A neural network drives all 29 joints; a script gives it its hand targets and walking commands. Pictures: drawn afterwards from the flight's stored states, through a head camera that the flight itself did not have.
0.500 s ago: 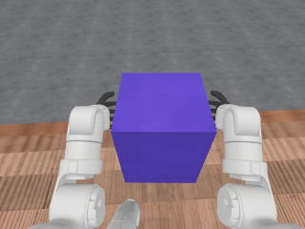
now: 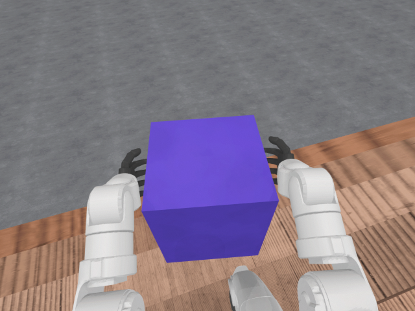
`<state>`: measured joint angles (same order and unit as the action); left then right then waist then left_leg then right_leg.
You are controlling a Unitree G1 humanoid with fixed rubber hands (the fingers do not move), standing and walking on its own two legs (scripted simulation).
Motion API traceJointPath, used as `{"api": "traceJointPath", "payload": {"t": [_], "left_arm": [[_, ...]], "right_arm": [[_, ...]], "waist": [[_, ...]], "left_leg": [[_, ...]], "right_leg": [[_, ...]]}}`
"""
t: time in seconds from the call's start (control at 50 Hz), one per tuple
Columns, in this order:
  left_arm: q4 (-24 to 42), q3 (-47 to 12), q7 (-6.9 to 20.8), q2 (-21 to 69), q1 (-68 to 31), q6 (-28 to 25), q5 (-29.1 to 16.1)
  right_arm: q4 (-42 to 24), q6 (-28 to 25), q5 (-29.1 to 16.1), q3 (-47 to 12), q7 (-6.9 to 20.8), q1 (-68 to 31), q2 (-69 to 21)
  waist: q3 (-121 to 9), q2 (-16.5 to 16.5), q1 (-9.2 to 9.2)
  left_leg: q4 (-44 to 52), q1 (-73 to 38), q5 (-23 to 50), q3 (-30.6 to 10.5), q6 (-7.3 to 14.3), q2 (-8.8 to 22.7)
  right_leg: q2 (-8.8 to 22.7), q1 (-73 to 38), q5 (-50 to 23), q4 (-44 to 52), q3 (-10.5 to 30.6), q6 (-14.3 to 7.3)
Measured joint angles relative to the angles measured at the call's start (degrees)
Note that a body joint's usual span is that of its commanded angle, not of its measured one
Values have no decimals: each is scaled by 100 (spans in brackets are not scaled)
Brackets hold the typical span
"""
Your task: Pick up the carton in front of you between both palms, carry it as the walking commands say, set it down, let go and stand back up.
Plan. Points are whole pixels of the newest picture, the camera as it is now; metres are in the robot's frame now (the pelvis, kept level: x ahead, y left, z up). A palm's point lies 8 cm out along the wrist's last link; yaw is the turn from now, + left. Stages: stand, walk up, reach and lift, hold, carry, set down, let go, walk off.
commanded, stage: carry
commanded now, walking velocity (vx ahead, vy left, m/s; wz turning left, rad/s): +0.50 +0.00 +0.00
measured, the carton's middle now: (207, 193) +0.35 -0.04 -0.01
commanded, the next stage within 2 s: none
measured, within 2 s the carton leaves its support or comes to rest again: neither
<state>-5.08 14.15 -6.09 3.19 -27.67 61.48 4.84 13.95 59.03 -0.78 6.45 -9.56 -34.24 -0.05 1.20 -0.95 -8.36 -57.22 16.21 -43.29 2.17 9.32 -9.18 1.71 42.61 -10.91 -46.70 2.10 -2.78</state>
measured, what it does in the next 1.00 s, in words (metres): goes down: right foot 0.16 m lower, then left foot 0.16 m lower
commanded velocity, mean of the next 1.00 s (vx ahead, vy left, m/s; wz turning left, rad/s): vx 0.50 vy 0.00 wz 0.00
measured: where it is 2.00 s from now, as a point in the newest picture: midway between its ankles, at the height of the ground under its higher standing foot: (185, 163)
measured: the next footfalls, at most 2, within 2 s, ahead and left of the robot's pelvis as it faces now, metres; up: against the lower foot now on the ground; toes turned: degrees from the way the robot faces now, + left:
right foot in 0.10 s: +0.25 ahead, -0.08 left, -0.16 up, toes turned +2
left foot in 0.54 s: +0.55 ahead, +0.05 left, -0.33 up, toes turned +1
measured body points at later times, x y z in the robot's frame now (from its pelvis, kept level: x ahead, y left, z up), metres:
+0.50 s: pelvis +0.37 -0.02 -0.21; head +0.39 -0.03 +0.24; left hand +0.73 +0.15 -0.10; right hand +0.74 -0.15 -0.12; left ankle +0.53 +0.07 -0.91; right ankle +0.21 -0.08 -0.82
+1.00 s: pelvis +0.75 -0.03 -0.42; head +0.74 -0.02 +0.03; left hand +1.10 +0.14 -0.31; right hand +1.13 -0.17 -0.30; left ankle +0.58 +0.06 -0.92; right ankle +0.85 -0.08 -1.14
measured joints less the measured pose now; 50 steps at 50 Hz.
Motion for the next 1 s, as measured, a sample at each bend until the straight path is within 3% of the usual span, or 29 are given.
{"api": "traceJointPath", "payload": {"t": [0.06,0.1,0.14,0.16,0.18,0.26,0.32,0.38,0.48,0.52,0.54,0.56,0.6,0.66,0.72,0.8,0.86,0.9,0.92,0.94,0.96,1.0], "left_arm": [[129,-41,1,-40,64,-52,-1],[57,-203,-41,-2,-69,-54,49],[-59,-419,-153,34,-268,-73,70],[-111,-499,-189,-36,-334,-57,7],[-176,-578,-238,-125,-388,-17,-109],[-485,-723,-374,-337,-433,37,-551],[-719,-828,-426,-398,-513,-36,-734],[-816,-908,-433,-417,-628,-162,-820],[-714,-885,-389,-338,-743,-270,-808],[-631,-780,-314,-373,-711,-234,-764],[-580,-703,-254,-434,-655,-208,-750],[-591,-643,-206,-473,-660,-202,-718],[-679,-508,-140,-392,-680,-151,-578],[-733,-338,-111,-177,-593,4,-260],[-663,-197,-80,-40,-342,89,-42],[-442,-146,-82,-72,-120,39,-9],[-223,-138,-79,-140,-65,0,-53],[-55,-178,-86,-177,-31,10,-74],[0,-214,-100,-182,-39,17,-83],[4,-270,-123,-174,-79,21,-85],[-36,-350,-151,-156,-150,34,-74],[-177,-485,-216,-127,-341,21,-72]], "right_arm": [[34,-117,-16,-9,6,-50,-22],[-75,-93,-73,103,63,-7,95],[-135,-113,-124,245,180,-18,260],[-126,-107,-84,325,206,-56,239],[-134,-63,-16,399,223,-73,189],[-245,119,344,668,286,82,-84],[-412,136,503,823,328,278,-207],[-694,114,562,861,339,429,-235],[-1217,135,575,787,318,634,-201],[-1178,155,591,657,256,556,-215],[-1071,168,628,568,214,456,-253],[-976,177,645,501,172,360,-265],[-741,240,500,411,122,231,-130],[-313,246,138,280,47,187,84],[132,160,-59,161,19,130,152],[379,-17,-115,-9,-52,2,106],[323,-132,-72,-19,-48,-51,28],[216,-160,-59,1,-42,-56,-10],[147,-153,-55,27,-29,-53,-7],[82,-133,-58,74,-2,-44,21],[10,-112,-61,138,45,-2,67],[-79,-86,-47,265,158,7,175]], "waist": [[-156,203,60],[-264,291,354],[-376,208,859],[-387,210,1018],[-398,270,1159],[-265,195,1580],[-129,186,1736],[-37,154,1810],[-168,-129,1688],[-262,-200,1408],[-308,-222,1178],[-347,-174,922],[-417,-197,609],[-378,-51,296],[-288,21,176],[-161,101,122],[-150,257,132],[-206,398,202],[-238,444,258],[-251,467,399],[-268,508,594],[-301,365,983]], "left_leg": [[-756,-289,-710,-22,-29,-21],[-2134,-242,125,213,-218,120],[-4002,241,324,139,-591,239],[-4468,553,439,-36,-691,215],[-4544,880,584,-172,-730,211],[-2733,1939,1433,-705,-788,646],[-1504,2473,1995,-817,-788,837],[-573,2756,3873,-750,-702,913],[2028,2051,5906,-275,-691,869],[2402,1462,6377,94,-556,773],[2460,1056,5797,235,-370,739],[2252,903,4591,317,-216,656],[1862,737,2661,189,-163,495],[1031,851,1927,272,-124,284],[586,723,1419,302,-98,249],[5,482,576,135,-172,261],[-537,262,-187,-26,-239,259],[-897,30,-746,-43,-284,237],[-1137,-75,-501,-7,-280,243],[-1663,-89,-485,76,-439,281],[-2541,33,-263,231,-605,348],[-4144,586,54,99,-768,435]], "right_leg": [[-162,-621,-986,1437,-398,-39],[-307,-1258,-1338,1652,-775,-206],[-612,-1646,888,1323,-786,-377],[-722,-1688,1902,1080,-733,-449],[-777,-1759,2298,962,-612,-568],[-969,-1617,3515,-130,-708,-616],[-948,-1723,4114,-555,-714,-553],[-923,-1851,4780,-1101,-581,-566],[-1003,-2373,6132,-2049,-453,-510],[-895,-2414,5604,-3069,-689,-487],[-772,-2226,5346,-4012,-862,-548],[-683,-1918,5265,-4920,-853,-381],[-699,-1173,5030,-5781,-574,-187],[-397,-274,4132,-4769,-74,-22],[-147,126,3129,-3074,96,121],[16,371,1366,-2090,38,9],[-26,59,-139,-362,-108,57],[-90,-380,-709,765,-337,48],[-123,-665,-924,1241,-473,8],[-171,-972,-1105,1436,-633,-58],[-210,-1359,-1005,1527,-730,-240],[-448,-1678,1316,1090,-669,-410]]}}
